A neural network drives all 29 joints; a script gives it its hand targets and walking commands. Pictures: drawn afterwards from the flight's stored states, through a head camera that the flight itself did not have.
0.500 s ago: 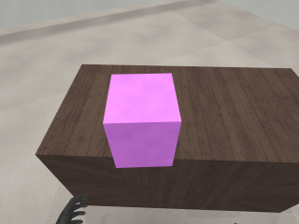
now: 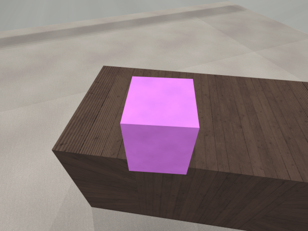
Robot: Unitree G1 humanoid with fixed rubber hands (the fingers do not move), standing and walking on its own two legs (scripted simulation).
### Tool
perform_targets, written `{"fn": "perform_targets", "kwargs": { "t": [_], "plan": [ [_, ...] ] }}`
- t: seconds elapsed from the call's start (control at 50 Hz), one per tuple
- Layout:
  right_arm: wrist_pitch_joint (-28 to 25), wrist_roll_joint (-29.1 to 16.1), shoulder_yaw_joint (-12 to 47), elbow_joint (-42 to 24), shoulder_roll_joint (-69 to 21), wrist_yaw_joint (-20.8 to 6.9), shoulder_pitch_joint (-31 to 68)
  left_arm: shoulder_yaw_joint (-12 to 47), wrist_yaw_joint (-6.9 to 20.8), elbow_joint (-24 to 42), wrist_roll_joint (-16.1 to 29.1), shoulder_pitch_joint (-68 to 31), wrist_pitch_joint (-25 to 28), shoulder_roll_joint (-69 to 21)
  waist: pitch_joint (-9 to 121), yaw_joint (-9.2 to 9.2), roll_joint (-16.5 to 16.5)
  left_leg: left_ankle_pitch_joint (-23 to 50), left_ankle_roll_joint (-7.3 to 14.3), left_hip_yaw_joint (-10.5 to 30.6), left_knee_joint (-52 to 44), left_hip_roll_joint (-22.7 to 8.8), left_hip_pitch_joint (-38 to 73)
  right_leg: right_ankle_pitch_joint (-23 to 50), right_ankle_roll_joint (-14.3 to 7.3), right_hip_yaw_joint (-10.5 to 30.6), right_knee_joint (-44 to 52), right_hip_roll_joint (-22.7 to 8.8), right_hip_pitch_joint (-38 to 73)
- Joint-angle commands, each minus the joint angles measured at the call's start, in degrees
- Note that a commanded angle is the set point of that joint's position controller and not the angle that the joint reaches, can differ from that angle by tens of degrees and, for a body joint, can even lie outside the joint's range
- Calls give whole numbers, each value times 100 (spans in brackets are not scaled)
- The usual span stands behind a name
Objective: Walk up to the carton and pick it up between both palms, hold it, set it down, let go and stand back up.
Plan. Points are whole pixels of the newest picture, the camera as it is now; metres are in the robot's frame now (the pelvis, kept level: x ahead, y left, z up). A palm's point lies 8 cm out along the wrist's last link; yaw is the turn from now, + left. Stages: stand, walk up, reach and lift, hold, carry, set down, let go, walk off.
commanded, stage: stand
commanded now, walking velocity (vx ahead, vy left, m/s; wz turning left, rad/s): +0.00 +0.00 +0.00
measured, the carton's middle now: (159, 126) +0.46 +0.01 +0.00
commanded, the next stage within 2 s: none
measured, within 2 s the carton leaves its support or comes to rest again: neither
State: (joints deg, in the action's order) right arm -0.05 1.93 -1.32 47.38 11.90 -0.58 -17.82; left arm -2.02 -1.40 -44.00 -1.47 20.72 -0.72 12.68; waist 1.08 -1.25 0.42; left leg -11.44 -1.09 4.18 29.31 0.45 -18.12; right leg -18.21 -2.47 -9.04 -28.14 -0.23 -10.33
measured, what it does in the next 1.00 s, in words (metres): stands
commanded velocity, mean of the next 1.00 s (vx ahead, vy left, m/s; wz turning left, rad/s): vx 0.00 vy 0.00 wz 0.00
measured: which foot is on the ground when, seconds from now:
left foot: down 0.00-1.00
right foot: down 0.00-1.00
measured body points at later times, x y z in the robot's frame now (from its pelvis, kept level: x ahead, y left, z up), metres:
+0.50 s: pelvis +0.01 -0.01 +0.00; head +0.02 -0.02 +0.45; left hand +0.03 +0.23 -0.14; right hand +0.05 -0.25 -0.15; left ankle +0.05 +0.13 -0.74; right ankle -0.03 -0.08 -0.74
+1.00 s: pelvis +0.01 -0.03 +0.00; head +0.02 -0.04 +0.45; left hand -0.03 +0.19 -0.15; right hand +0.02 -0.24 -0.16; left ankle +0.05 +0.13 -0.74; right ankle -0.03 -0.08 -0.74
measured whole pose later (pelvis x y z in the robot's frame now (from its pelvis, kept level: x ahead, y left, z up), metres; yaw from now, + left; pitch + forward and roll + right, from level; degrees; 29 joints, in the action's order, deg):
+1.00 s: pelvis +0.01 -0.03 +0.00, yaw +2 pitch -3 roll +0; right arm 1.7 0.9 -0.3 61.2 7.5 2.8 -17.6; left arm -1.4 -2.7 -60.5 -1.0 21.2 -0.4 7.4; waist -3.1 -1.0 1.0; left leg -11.9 -3.6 6.2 27.5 -1.0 -13.2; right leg -19.2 -4.8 -11.3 -25.5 1.5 -4.3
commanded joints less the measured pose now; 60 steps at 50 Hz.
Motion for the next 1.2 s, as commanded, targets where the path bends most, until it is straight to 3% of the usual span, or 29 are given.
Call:
{"fn": "perform_targets", "kwargs": {
  "t": [0.0,0.04,0.08,0.12,0.14,0.18,0.26,0.32,0.34,0.38,0.42,0.44,0.48,0.52,0.58,0.66,0.74,0.8,0.86,0.92,0.94,0.96,0.98,1.0,1.04,1.06,1.14,1.18],
  "plan": [
    [-80,-34,-162,-260,679,49,-143,-155,-20,249,25,132,114,646,-272,18,49,765,143,315,-383,-266,2,-66,-122,818,964,-651,-261],
    [-46,-41,-143,-176,585,86,-259,-152,-26,149,18,94,122,593,-412,92,-15,679,135,341,-419,-285,2,-80,-125,786,1043,-635,-341],
    [-33,-46,-145,-124,572,79,-248,-139,-24,46,38,197,116,579,-327,33,-66,631,153,319,-428,-282,-8,-7,-142,788,1021,-660,-235],
    [-54,-57,-129,-25,486,89,-331,-165,-30,-47,28,176,125,610,-277,91,193,762,145,317,-408,-271,114,128,-183,816,1040,-691,-133],
    [-58,-54,-116,-18,449,90,-317,-173,-46,-73,16,145,128,644,-264,65,-57,845,98,278,-407,-277,37,203,-184,702,1020,-684,-66],
    [-40,-49,-131,12,480,114,-179,-141,-61,-149,34,244,142,527,-357,0,124,911,122,265,-382,-261,62,356,-168,700,1008,-676,-47],
    [-10,-66,-117,206,390,183,-382,-156,-77,-310,46,272,126,565,-352,15,-95,929,82,201,-342,-253,28,718,-189,652,1043,-737,106],
    [-4,-55,-115,310,378,213,-418,-165,-102,-475,49,365,115,531,-332,25,104,1126,123,239,-322,-296,90,1129,-229,588,871,-735,290],
    [-11,-68,-98,333,324,214,-366,-137,-109,-531,68,372,107,432,-234,5,-44,1197,126,245,-317,-325,116,1275,-238,541,833,-721,403],
    [23,-74,-110,420,326,233,-323,-146,-106,-553,49,313,102,438,-470,1,-89,1087,93,244,-318,-299,78,1112,-251,547,903,-726,209],
    [58,-63,-133,507,387,251,-379,-118,-121,-657,42,323,87,343,-580,17,202,988,85,234,-349,-257,93,1114,-271,621,914,-740,151],
    [67,-78,-97,563,211,239,-399,-119,-121,-720,51,310,79,361,-554,32,95,1077,77,199,-331,-289,120,1107,-267,537,913,-743,181],
    [76,-71,-109,610,245,274,-431,-94,-128,-864,57,379,72,241,-536,54,182,1070,100,215,-322,-263,236,900,-244,535,997,-721,120],
    [82,-66,-118,677,356,297,-409,-100,-145,-905,27,337,89,359,-543,47,-36,1139,97,236,-355,-282,183,1259,-212,468,947,-689,293],
    [98,-76,-72,793,210,318,-361,-79,-148,-1036,65,461,87,219,-643,-4,-109,1082,97,143,-304,-271,150,1802,-202,458,911,-758,338],
    [111,-80,-62,909,216,331,-329,-92,-146,-1189,64,390,79,250,-589,13,-34,906,96,154,-376,-268,292,1083,-240,487,1013,-742,264],
    [124,-77,-24,1021,66,355,-309,-69,-155,-1304,34,464,81,156,-689,-9,110,1101,38,145,-359,-310,321,1207,-246,477,975,-743,242],
    [161,-93,4,1115,-20,361,-363,-49,-152,-1398,32,512,63,23,-746,-14,-124,926,10,84,-374,-291,276,1367,-254,453,965,-721,282],
    [161,-110,21,1229,-29,350,-426,-29,-153,-1491,16,603,55,80,-763,26,90,852,51,111,-411,-295,291,1144,-250,474,1022,-739,264],
    [136,-96,17,1279,8,367,-372,-46,-150,-1521,47,441,78,100,-838,52,62,914,33,92,-394,-316,296,1318,-254,502,1056,-753,234],
    [138,-116,8,1273,27,361,-371,-32,-139,-1533,55,397,78,72,-843,101,-81,856,42,133,-407,-326,371,1100,-286,528,1111,-733,136],
    [129,-82,30,1267,-42,354,-246,-32,-151,-1587,52,424,61,0,-760,21,-65,897,11,72,-430,-326,405,1026,-251,469,1120,-718,214],
    [142,-119,42,1322,-16,345,-332,-30,-141,-1574,55,472,79,19,-733,54,69,921,9,57,-407,-310,302,1167,-259,508,1090,-732,320],
    [148,-106,38,1364,-33,354,-269,-50,-124,-1601,53,592,79,109,-762,-55,113,725,-4,56,-402,-295,350,787,-263,573,1176,-784,206],
    [177,-113,54,1376,-85,365,-284,-26,-149,-1647,52,537,75,28,-826,0,-37,706,-25,42,-434,-315,259,637,-245,553,1235,-759,205],
    [181,-101,41,1410,-23,360,-255,-10,-165,-1688,24,638,54,-24,-962,9,74,630,-46,7,-409,-303,282,607,-244,586,1273,-778,34],
    [143,-108,75,1475,-186,353,-319,13,-180,-1718,45,633,102,-47,-681,5,-200,786,-28,-41,-335,-313,229,1882,-233,494,1034,-805,445],
    [163,-143,53,1530,-101,361,-296,25,-159,-1735,49,690,88,-106,-807,7,-195,729,-60,-84,-334,-308,214,1633,-236,519,1076,-779,345]
  ]
}}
